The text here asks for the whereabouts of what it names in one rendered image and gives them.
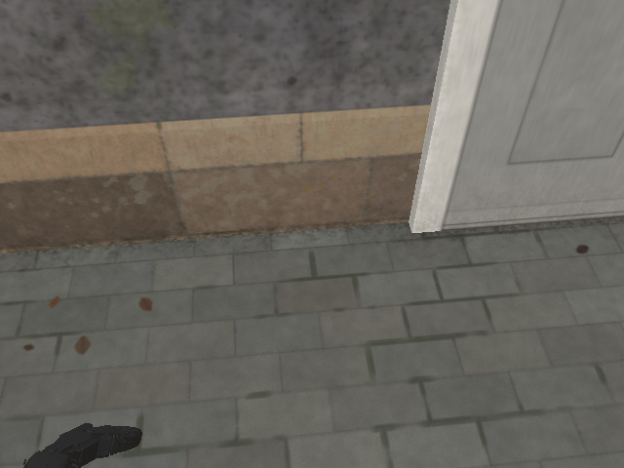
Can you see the robot left hand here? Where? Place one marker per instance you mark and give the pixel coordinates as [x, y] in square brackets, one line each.
[83, 444]

